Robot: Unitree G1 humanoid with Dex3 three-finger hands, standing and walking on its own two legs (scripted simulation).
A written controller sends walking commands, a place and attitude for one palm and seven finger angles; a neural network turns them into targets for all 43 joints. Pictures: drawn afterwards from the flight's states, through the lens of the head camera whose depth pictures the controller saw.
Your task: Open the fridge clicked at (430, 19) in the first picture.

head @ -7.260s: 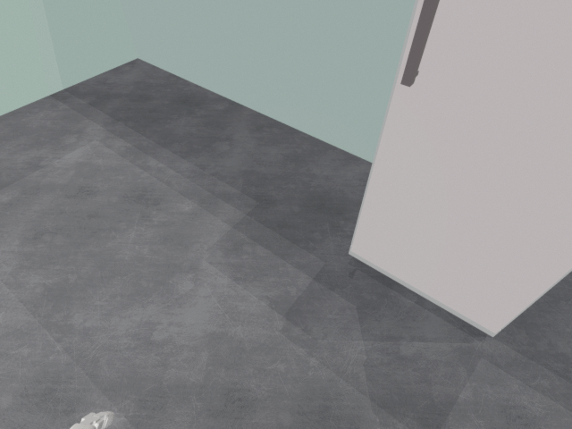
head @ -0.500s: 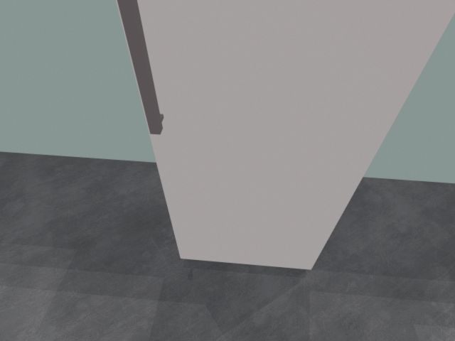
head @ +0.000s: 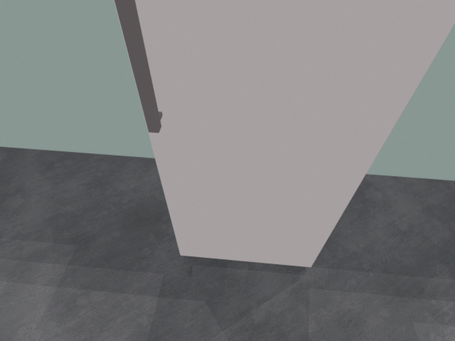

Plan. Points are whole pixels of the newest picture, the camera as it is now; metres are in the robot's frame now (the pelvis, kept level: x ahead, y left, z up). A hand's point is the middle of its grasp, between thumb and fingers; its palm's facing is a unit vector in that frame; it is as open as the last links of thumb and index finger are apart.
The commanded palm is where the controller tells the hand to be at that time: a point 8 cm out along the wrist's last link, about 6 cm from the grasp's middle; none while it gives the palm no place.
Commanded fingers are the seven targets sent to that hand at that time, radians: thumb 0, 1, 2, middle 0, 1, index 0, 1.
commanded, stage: look again from close up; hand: left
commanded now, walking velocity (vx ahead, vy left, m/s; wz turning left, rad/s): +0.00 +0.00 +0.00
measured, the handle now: (139, 44) +0.54 +0.20 +0.26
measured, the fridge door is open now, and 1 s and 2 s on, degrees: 0 0 0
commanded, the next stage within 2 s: shuffle to correct the standing spot in 0.20 s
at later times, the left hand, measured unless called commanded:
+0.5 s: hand out of the picture +0.00 +0.17 -0.18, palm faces +0.09 -0.98 -0.16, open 7.3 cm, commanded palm none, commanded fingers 0.00 0.90 0.90 -0.20 -0.30 -0.20 -0.30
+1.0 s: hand out of the picture +0.07 +0.21 -0.19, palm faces +0.09 -0.98 -0.16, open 7.3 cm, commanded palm none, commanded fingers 0.00 0.90 0.90 -0.20 -0.30 -0.20 -0.30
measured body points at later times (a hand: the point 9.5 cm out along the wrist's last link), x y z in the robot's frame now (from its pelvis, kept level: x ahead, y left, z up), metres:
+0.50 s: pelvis +0.01 +0.01 +0.00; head +0.01 +0.01 +0.45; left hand +0.00 +0.22 -0.17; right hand -0.01 -0.20 -0.16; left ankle -0.01 +0.13 -0.74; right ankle +0.07 -0.11 -0.74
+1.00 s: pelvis +0.08 +0.05 +0.00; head +0.10 +0.06 +0.44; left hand +0.06 +0.26 -0.17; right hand +0.07 -0.15 -0.16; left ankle +0.03 +0.13 -0.74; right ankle +0.08 -0.08 -0.73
